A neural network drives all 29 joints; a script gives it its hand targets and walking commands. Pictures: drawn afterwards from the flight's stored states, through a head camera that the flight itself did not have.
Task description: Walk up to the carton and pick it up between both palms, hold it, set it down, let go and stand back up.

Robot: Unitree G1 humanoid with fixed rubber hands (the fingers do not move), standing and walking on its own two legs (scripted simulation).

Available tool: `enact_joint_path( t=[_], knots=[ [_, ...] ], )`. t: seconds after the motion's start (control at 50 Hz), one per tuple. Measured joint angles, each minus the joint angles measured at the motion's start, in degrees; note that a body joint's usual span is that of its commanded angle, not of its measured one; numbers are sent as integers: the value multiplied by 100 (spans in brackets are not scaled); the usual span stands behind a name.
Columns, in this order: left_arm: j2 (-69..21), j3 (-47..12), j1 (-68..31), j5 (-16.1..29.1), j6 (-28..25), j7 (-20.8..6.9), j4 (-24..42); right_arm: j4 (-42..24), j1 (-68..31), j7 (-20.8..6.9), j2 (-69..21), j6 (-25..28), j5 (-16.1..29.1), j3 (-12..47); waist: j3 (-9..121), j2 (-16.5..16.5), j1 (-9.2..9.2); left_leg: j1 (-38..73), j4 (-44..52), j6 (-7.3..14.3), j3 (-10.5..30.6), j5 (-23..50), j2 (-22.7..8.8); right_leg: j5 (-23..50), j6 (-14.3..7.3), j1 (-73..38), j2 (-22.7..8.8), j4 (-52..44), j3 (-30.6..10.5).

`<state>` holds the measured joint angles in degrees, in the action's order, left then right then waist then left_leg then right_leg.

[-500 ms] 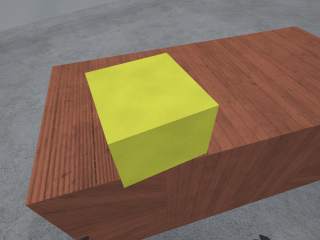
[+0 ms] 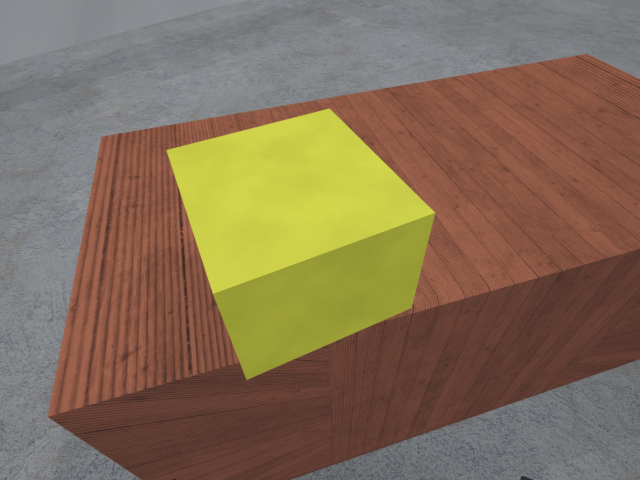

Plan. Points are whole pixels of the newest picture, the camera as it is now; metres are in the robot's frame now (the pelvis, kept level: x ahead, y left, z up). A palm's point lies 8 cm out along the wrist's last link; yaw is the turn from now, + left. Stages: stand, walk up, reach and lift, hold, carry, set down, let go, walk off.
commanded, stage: stand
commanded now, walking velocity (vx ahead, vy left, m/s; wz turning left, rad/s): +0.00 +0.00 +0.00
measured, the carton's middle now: (292, 231) +0.47 +0.07 +0.05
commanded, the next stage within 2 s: walk up in 0.10 s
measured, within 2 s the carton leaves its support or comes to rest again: neither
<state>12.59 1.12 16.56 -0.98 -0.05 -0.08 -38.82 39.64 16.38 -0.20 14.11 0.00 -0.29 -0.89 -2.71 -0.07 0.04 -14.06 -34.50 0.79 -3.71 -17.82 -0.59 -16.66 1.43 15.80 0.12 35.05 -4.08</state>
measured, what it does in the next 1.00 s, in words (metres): steps to the right: right foot, then left foot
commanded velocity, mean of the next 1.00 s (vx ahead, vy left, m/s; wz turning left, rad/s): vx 0.00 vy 0.00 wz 0.00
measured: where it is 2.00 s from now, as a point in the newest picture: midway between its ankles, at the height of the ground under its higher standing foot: outside the picture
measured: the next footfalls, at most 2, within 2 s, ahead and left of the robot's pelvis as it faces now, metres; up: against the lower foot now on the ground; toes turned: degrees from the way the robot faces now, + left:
right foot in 0.58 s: +0.09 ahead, -0.20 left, +0.00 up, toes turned +20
left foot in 0.90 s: +0.05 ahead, +0.02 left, +0.00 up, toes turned +15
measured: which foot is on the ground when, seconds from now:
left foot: down 0.00-0.58, up 0.60-0.88, down 0.90-1.00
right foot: down 0.00-0.32, up 0.34-0.56, down 0.58-1.00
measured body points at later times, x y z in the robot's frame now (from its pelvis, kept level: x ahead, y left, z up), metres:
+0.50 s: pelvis +0.00 -0.04 -0.01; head +0.03 -0.02 +0.44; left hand +0.14 +0.24 -0.12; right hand +0.05 -0.32 -0.12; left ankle +0.01 +0.11 -0.73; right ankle +0.03 -0.16 -0.70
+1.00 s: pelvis +0.01 -0.11 -0.02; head +0.01 -0.10 +0.43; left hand +0.05 +0.18 -0.14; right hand +0.19 -0.33 -0.11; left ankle +0.01 +0.01 -0.73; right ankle +0.05 -0.20 -0.72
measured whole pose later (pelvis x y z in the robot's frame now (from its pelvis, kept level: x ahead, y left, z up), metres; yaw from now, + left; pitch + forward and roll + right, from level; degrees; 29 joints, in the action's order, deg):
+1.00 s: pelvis +0.01 -0.11 -0.02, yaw +14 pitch -4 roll +1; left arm 16.7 1.2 14.8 -0.4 3.0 -0.2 -38.5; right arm 33.9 17.1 0.7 13.9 0.6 -1.5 -2.6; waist -5.1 -2.8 -0.8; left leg -19.7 -44.4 1.0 0.7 -20.6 2.8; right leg -30.1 -0.1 20.7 -4.5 50.0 6.1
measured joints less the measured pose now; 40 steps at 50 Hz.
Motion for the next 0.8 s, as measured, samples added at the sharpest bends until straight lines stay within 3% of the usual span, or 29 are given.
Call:
enact_joint_path(
  t=[0.32,0.4,0.46,0.52,0.58,0.6,0.66,0.7,0.74,0.8],
  knots=[
    [8,13,1,-82,45,-23,-55,8,76,54,-1,16,-45,-2,13,-21,9,43,32,-4,-51,-34,7,-57,-28,20,-4,60,-51],
    [241,151,-164,-349,283,-147,168,-88,396,299,-21,152,-303,-45,-83,-209,30,-103,-222,-46,54,-144,34,-915,-96,458,-140,1177,283],
    [410,254,-330,-366,366,-200,299,-45,595,410,15,181,-382,-110,-252,-369,60,-145,-333,-164,120,-187,2,-1004,-85,802,-295,1896,376],
    [466,292,-498,-303,383,-259,383,-27,728,422,116,144,-375,-195,-403,-435,108,-202,-460,-312,204,-232,-74,-959,-99,910,-457,1850,336],
    [384,263,-603,-208,280,-307,405,-84,760,346,315,46,-301,-267,-505,-241,178,-387,-878,-479,411,-434,-292,-300,-197,620,-427,964,429],
    [315,236,-641,-205,227,-304,366,-88,725,316,388,5,-255,-291,-568,-62,221,-477,-1113,-402,588,-538,-411,-207,-180,574,-306,984,587],
    [222,120,-645,-127,188,-225,290,-147,652,345,395,-162,-159,-312,-507,-5,193,-927,-2447,-208,889,-1636,-136,-461,-201,593,-296,1190,779],
    [127,66,-648,-112,193,-129,236,-203,575,355,397,-199,-127,-325,-512,43,120,-1145,-3267,-195,892,-1689,46,-491,-249,469,-319,1116,900],
    [65,28,-613,-108,193,-62,201,-274,493,328,379,-190,-132,-334,-492,85,42,-1235,-3535,-222,767,-1566,120,-458,-278,370,-346,1015,1021],
    [46,-5,-533,-106,179,1,153,-397,378,243,306,-164,-139,-337,-432,131,-48,-1136,-3124,-274,585,-1451,123,-435,-326,274,-378,905,1218]
  ],
)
